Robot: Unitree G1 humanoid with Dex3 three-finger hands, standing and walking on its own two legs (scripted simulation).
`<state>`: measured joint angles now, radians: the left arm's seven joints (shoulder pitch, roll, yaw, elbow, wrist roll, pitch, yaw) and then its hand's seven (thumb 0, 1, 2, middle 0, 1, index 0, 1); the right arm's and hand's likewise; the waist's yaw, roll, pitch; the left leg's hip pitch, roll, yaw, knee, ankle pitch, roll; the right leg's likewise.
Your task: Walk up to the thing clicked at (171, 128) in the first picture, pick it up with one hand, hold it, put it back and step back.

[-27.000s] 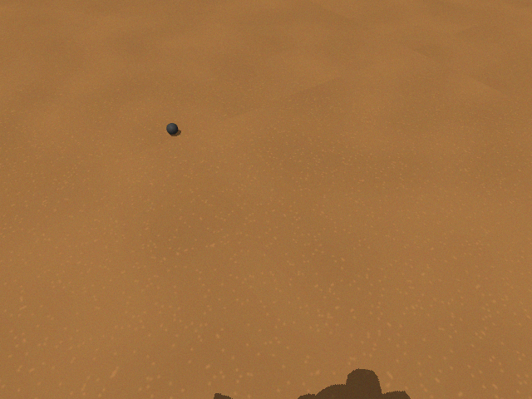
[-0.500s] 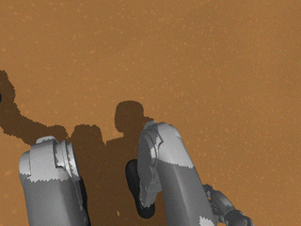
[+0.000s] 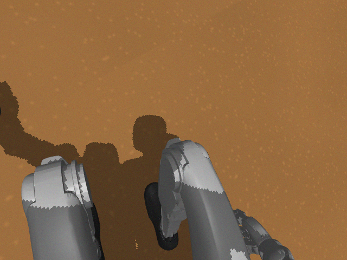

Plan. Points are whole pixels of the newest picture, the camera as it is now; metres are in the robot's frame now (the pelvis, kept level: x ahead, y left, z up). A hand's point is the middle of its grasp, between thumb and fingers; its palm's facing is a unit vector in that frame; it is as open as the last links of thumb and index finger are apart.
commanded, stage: rise first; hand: left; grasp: from above
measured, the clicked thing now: out of the picture +0.45 +0.37 -0.28
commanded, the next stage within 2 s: approach in 1.30 s
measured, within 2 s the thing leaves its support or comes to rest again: neither
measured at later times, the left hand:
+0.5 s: hand out of the picture +0.40 +0.40 -0.17, palm faces -0.44 -0.14 -0.89, open 13.6 cm
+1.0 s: hand out of the picture +0.41 +0.41 -0.17, palm faces -0.43 -0.14 -0.89, open 13.6 cm
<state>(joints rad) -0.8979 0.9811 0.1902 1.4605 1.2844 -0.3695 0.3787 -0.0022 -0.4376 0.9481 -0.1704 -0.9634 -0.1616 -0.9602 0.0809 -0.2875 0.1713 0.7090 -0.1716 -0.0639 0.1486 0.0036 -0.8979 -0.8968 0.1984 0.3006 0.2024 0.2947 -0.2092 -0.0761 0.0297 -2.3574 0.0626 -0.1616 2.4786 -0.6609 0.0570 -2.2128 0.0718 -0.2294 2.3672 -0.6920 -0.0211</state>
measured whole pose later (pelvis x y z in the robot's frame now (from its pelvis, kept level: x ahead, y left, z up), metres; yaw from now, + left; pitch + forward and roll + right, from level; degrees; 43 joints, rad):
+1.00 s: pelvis +0.00 +0.00 +0.00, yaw +0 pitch +30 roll -12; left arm -0.89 0.98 0.18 1.44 1.26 -0.34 0.36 0.00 -0.44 0.94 -0.17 -0.95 -0.16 -0.95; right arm 0.09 -0.29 0.16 0.71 -0.17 -0.07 0.16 0.00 -0.90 -0.90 0.20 0.30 0.20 0.29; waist -0.20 -0.07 0.03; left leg -2.36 0.06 -0.16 2.47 -0.67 0.06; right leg -2.21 0.07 -0.22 2.36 -0.70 -0.02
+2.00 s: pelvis +0.00 +0.00 +0.01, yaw +0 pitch +31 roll -11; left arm -1.00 0.89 0.09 1.54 1.21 -0.15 0.41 0.00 -0.54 0.99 -0.08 -1.04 -0.08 -1.03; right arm 0.13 -0.30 0.18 0.68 -0.14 -0.09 0.17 0.00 -0.90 -0.89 0.20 0.30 0.20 0.29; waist -0.28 -0.01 -0.01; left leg -2.36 0.07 -0.14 2.44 -0.66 0.06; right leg -2.24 0.09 -0.20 2.34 -0.68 -0.01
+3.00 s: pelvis +0.00 +0.00 -0.01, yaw -3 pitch +27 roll -14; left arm -0.96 1.09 0.18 1.64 1.24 -0.31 0.47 0.00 -0.49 0.94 -0.08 -1.04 -0.09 -1.02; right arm 0.10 -0.31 0.30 0.67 -0.22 -0.16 0.19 0.00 -0.90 -0.90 0.20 0.30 0.20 0.29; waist -0.32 -0.15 0.16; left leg -2.36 0.06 -0.22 2.54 -0.69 0.05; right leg -2.21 0.10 -0.27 2.39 -0.69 -0.01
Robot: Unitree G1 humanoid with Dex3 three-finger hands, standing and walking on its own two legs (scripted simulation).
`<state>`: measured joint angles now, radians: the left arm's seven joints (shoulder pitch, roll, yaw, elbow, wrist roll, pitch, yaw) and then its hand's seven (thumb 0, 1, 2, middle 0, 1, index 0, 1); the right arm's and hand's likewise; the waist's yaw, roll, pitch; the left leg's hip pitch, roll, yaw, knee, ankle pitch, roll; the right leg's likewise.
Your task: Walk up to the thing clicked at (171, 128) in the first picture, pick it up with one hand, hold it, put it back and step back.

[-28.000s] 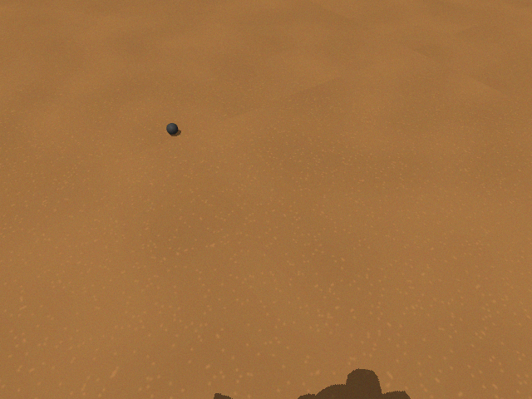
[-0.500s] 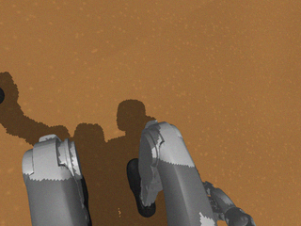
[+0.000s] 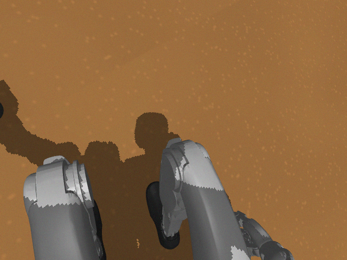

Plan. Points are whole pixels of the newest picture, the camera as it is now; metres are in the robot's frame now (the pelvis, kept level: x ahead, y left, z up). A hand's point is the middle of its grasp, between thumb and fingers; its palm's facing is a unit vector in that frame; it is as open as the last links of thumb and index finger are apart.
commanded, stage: rise first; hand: left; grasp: from above
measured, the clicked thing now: out of the picture +0.45 +0.37 -0.28
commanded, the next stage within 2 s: approach in 0.30 s
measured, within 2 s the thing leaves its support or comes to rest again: neither
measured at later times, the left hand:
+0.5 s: hand out of the picture +0.40 +0.40 -0.17, palm faces -0.44 -0.14 -0.89, open 13.9 cm
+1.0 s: hand out of the picture +0.45 +0.36 -0.15, palm faces -0.42 -0.08 -0.91, open 14.2 cm
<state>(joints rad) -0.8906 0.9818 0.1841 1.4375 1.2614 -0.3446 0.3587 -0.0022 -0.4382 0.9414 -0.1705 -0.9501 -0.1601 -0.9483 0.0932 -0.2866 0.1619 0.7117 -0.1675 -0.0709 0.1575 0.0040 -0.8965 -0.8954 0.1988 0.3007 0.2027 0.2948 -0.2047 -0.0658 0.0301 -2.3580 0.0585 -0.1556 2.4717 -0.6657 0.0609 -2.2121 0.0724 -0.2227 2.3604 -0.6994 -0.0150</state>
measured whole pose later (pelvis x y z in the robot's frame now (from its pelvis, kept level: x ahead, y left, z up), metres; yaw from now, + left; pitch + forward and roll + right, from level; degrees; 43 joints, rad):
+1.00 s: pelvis +0.00 +0.00 +0.01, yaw +0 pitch +31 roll -11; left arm -1.00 0.89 0.09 1.54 1.21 -0.15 0.41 0.00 -0.54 0.99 -0.08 -1.04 -0.08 -1.03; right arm 0.13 -0.30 0.18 0.68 -0.14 -0.09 0.17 0.00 -0.90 -0.89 0.20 0.30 0.20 0.29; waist -0.28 -0.01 -0.01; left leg -2.36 0.07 -0.14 2.44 -0.66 0.06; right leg -2.24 0.09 -0.20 2.34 -0.68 -0.01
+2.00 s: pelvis +0.00 +0.00 -0.01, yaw -3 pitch +27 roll -14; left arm -0.96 1.09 0.18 1.64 1.24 -0.31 0.47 0.00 -0.49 0.94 -0.08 -1.04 -0.09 -1.02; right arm 0.10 -0.31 0.30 0.67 -0.22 -0.16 0.19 0.00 -0.90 -0.90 0.20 0.30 0.20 0.29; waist -0.32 -0.15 0.16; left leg -2.36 0.06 -0.22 2.54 -0.69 0.05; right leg -2.21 0.10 -0.27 2.39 -0.69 -0.01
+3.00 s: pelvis +0.00 +0.00 -0.01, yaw -5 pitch +25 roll -16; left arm -0.98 1.12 0.14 1.69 1.26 -0.31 0.57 0.00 -0.41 0.94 -0.11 -1.07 -0.12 -1.04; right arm 0.04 -0.35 0.34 0.63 -0.24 -0.19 0.21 0.00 -0.90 -0.90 0.20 0.30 0.20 0.29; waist -0.32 -0.16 0.17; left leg -2.35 0.07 -0.25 2.55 -0.69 0.06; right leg -2.19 0.12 -0.30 2.37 -0.67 0.00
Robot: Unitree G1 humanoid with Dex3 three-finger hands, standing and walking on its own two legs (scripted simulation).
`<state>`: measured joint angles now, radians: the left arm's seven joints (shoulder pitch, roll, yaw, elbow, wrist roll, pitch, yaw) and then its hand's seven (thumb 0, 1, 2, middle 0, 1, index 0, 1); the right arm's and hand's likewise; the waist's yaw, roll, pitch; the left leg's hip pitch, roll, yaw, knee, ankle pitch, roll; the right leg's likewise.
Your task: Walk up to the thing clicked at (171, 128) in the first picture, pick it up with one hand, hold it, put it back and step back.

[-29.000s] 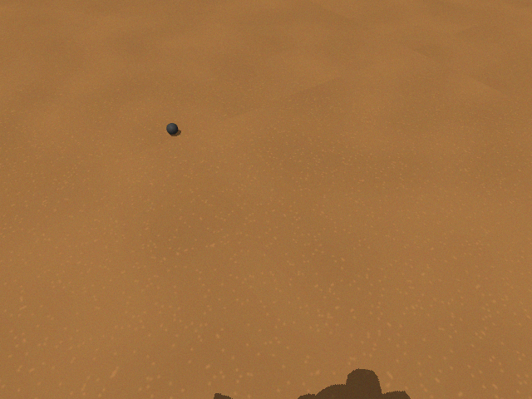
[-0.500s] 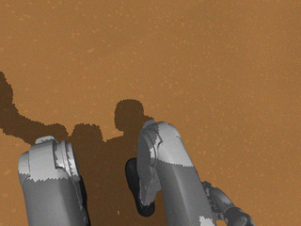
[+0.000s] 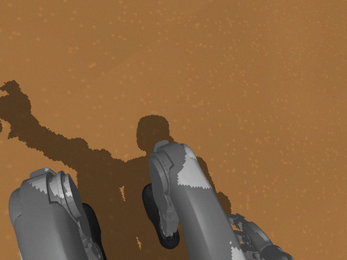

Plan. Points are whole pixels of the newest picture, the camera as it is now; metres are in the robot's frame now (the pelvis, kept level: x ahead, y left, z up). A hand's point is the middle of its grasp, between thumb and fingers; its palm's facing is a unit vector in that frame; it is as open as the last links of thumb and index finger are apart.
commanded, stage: approach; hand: left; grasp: from above
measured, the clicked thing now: out of the picture +0.45 +0.37 -0.29
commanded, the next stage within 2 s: rest palm in 0.02 s
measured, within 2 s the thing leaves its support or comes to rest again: neither
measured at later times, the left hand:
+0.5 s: hand out of the picture +0.43 +0.36 -0.23, palm faces -0.40 -0.15 -0.90, open 14.2 cm
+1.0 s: hand out of the picture +0.43 +0.37 -0.25, palm faces -0.47 -0.19 -0.86, open 14.1 cm
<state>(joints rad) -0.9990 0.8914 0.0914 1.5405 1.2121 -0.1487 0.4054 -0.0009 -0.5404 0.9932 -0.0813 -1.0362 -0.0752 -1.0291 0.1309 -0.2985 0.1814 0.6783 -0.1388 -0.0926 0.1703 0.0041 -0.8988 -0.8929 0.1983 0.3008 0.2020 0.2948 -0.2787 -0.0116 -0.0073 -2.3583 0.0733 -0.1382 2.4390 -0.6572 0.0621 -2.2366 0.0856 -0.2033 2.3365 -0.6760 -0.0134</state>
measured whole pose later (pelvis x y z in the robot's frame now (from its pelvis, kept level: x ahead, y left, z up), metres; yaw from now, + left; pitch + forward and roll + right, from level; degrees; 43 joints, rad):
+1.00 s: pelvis +0.00 +0.00 -0.02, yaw -3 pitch +27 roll -14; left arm -0.96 1.09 0.18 1.64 1.24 -0.31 0.47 0.00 -0.49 0.94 -0.08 -1.04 -0.09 -1.02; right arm 0.10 -0.31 0.30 0.67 -0.22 -0.16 0.19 0.00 -0.90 -0.90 0.20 0.30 0.20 0.29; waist -0.32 -0.15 0.16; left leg -2.36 0.06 -0.22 2.54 -0.69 0.05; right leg -2.21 0.10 -0.27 2.39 -0.69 -0.01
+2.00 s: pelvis +0.00 +0.01 -0.02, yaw -5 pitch +25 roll -16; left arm -0.98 1.12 0.14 1.69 1.26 -0.31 0.57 0.00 -0.41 0.94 -0.11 -1.07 -0.12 -1.04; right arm 0.04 -0.35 0.34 0.63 -0.24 -0.19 0.21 0.00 -0.90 -0.90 0.20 0.30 0.20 0.29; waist -0.32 -0.16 0.17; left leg -2.35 0.07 -0.25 2.55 -0.69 0.06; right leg -2.19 0.12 -0.30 2.37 -0.67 0.00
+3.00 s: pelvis +0.00 +0.01 -0.02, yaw -5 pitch +24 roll -16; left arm -0.98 1.14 0.13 1.66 1.27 -0.34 0.55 0.00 0.13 0.56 -0.50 -0.80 -0.55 -0.74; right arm 0.05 -0.35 0.36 0.63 -0.24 -0.20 0.20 0.00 -0.89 -0.89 0.20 0.30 0.20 0.29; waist -0.31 -0.20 0.19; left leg -2.34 0.07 -0.26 2.56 -0.70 0.05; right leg -2.18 0.12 -0.30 2.38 -0.68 0.00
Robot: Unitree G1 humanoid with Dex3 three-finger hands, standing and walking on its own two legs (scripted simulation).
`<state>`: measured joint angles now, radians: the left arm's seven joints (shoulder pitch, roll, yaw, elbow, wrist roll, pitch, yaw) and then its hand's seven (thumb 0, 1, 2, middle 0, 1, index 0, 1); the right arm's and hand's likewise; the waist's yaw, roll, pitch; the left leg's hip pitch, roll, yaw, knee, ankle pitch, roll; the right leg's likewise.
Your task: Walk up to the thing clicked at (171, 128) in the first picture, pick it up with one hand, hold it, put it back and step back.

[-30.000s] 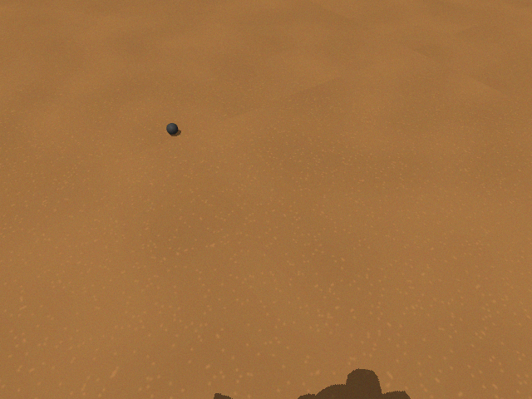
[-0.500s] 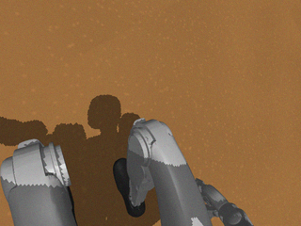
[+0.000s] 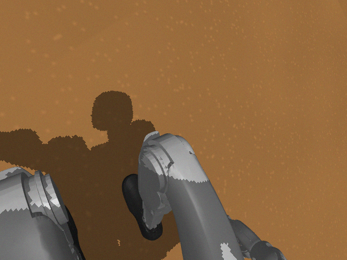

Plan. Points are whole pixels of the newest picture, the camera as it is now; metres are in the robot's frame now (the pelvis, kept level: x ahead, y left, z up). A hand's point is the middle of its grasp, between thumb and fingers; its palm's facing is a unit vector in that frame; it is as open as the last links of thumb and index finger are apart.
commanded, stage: rest palm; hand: left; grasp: from above
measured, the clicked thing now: out of the picture +0.43 +0.39 -0.27
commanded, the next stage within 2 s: close in 0.86 s
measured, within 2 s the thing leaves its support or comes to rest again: neither
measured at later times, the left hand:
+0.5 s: hand out of the picture +0.40 +0.39 -0.24, palm faces -0.42 -0.17 -0.89, open 13.8 cm
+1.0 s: hand out of the picture +0.41 +0.39 -0.23, palm faces -0.42 -0.18 -0.89, open 13.5 cm
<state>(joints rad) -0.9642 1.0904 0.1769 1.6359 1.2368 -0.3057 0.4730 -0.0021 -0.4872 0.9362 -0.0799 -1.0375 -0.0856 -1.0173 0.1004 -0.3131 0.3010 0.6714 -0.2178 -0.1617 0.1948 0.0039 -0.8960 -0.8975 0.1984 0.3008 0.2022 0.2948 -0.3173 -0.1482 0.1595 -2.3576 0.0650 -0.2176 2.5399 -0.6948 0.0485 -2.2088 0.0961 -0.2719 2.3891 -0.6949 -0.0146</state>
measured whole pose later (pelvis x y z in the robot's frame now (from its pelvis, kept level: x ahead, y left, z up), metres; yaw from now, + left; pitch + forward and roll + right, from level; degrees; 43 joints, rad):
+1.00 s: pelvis -0.01 +0.00 +0.00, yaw -2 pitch +25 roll -16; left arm -0.98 1.12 0.14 1.69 1.26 -0.31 0.57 0.00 -0.41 0.94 -0.11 -1.07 -0.12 -1.04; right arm 0.04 -0.35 0.34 0.63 -0.24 -0.19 0.21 0.00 -0.90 -0.90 0.20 0.30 0.20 0.29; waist -0.32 -0.16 0.17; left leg -2.35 0.07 -0.25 2.55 -0.69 0.06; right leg -2.19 0.12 -0.30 2.37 -0.67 0.00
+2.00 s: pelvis +0.00 +0.00 +0.00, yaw -2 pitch +24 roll -16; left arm -0.98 1.14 0.13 1.66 1.27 -0.34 0.55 0.00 0.13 0.56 -0.50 -0.80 -0.55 -0.74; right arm 0.05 -0.35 0.36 0.63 -0.24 -0.20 0.20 0.00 -0.89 -0.89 0.20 0.30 0.20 0.29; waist -0.31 -0.20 0.19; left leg -2.34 0.07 -0.26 2.56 -0.70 0.05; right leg -2.18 0.12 -0.30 2.38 -0.68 0.00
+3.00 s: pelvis +0.00 +0.00 +0.00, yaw +0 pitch +28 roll -14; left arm -0.90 0.99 0.14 1.44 1.21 -0.23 0.44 0.00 0.18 0.30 -0.77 -0.56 -0.84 -0.47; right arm 0.09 -0.33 0.23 0.66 -0.19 -0.18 0.23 0.00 -0.90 -0.90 0.20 0.30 0.20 0.29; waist -0.25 -0.09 0.06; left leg -2.37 0.06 -0.21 2.52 -0.69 0.05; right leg -2.21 0.10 -0.26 2.37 -0.69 0.00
